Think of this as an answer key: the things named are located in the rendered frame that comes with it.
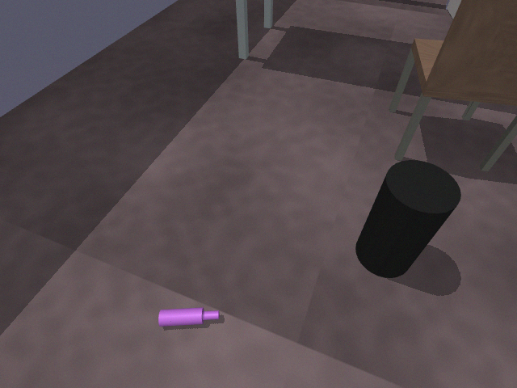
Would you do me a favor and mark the chair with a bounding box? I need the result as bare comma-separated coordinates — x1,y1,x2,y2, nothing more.
389,0,517,171

